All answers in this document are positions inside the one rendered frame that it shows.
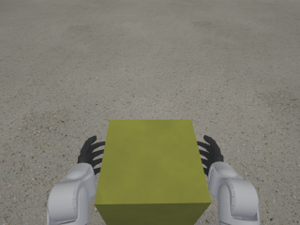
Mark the left robot hand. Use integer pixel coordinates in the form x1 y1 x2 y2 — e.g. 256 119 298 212
77 135 106 175

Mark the robot right forearm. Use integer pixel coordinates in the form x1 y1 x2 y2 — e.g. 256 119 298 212
207 161 260 225

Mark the right robot hand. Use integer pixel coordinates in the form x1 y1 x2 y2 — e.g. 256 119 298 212
197 135 224 177

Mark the robot left forearm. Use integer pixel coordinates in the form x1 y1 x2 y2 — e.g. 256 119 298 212
46 162 96 225

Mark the carton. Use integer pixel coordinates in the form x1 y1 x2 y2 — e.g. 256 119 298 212
94 119 212 225

